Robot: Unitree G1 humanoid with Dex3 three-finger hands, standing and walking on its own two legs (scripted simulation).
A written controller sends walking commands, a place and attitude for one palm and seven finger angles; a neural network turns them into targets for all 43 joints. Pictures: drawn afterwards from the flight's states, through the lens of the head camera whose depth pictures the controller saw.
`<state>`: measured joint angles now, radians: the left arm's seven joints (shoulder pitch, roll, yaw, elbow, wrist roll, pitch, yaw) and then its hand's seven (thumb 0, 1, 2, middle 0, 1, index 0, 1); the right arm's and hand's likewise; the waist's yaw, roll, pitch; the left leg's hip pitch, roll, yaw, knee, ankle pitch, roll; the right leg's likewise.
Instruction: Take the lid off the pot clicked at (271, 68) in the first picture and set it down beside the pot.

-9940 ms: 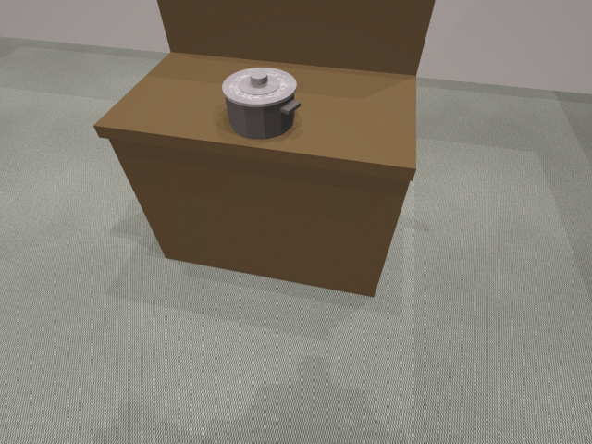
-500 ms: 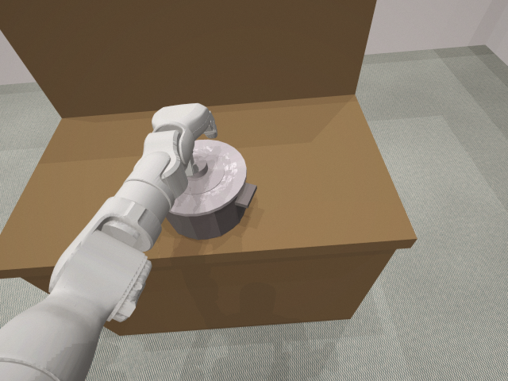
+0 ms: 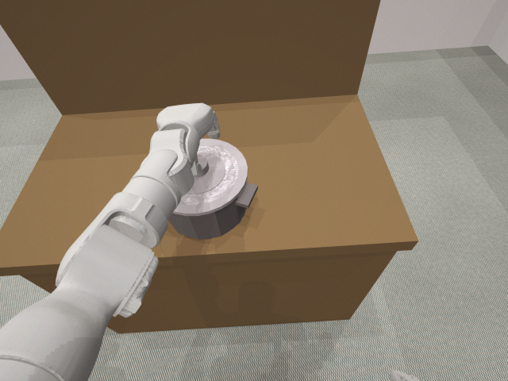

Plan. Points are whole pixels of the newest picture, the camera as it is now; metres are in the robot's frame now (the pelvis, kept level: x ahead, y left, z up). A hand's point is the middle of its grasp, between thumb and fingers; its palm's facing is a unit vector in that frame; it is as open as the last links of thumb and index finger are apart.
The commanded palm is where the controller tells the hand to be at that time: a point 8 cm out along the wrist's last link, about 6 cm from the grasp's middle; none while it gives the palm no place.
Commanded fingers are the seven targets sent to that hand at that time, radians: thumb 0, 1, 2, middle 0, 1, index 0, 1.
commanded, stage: lower the open fingers around the knob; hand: left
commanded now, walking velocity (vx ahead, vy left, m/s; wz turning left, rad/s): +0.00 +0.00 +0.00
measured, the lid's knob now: (196, 166) +0.50 +0.10 +0.04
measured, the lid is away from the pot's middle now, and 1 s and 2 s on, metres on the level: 0.00 0.00 0.00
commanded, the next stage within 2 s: close the fingers and squeeze the knob in 0.76 s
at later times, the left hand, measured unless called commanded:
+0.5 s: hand (194, 168) +0.46 +0.10 +0.07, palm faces -0.33 -0.06 -0.94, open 10.1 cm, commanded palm +0.46 +0.10 +0.12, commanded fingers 0.00 -0.27 1.36 -0.82 -0.08 -0.82 -0.08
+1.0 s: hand (197, 167) +0.47 +0.09 +0.06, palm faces -0.34 -0.05 -0.94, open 10.2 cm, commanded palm +0.47 +0.09 +0.12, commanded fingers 0.00 -0.09 1.10 -0.58 -0.69 -0.58 -0.69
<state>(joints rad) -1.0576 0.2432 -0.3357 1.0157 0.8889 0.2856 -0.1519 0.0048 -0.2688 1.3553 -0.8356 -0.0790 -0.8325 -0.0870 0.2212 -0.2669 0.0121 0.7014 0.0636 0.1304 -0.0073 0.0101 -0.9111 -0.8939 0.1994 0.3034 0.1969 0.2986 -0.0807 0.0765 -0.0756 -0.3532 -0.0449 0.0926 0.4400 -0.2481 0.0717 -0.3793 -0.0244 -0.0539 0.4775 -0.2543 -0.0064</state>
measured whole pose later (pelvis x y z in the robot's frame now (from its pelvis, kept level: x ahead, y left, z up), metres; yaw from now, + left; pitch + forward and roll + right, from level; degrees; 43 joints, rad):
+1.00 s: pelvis +0.00 +0.00 +0.00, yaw -1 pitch +11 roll +0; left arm -1.03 0.25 -0.31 1.11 0.90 0.26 -0.07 0.00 -0.21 1.24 -0.73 -0.30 -0.73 -0.30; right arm 0.26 -0.27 0.00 0.73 0.06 0.13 -0.02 0.01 -0.91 -0.89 0.20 0.30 0.20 0.30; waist -0.11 0.07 -0.09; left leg -0.42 -0.03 0.10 0.48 -0.27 0.07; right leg -0.44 -0.01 -0.04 0.50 -0.25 -0.01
